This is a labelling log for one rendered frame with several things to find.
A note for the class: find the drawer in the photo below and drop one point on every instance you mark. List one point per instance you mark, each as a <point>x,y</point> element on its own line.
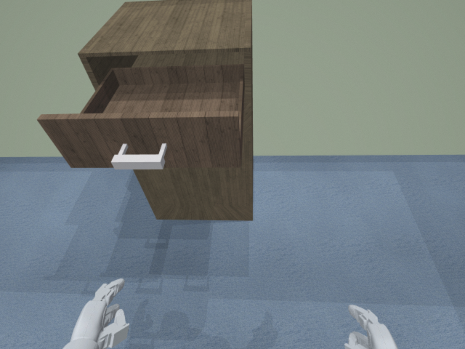
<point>197,110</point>

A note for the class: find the handle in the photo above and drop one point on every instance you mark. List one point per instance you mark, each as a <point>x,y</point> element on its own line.
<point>150,161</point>

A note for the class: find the cabinet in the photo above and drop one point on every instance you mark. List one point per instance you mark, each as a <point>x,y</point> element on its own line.
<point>181,33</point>

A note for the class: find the robot left hand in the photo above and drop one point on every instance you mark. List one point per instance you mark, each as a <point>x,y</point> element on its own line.
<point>95,317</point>

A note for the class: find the robot right hand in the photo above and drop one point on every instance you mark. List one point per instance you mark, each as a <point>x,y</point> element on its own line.
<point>378,334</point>

